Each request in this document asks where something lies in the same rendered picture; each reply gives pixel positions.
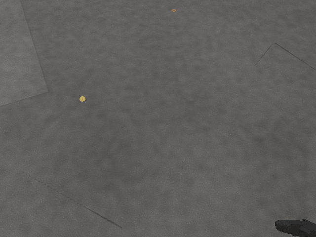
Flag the right robot hand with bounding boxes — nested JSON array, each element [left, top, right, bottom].
[[275, 218, 316, 237]]

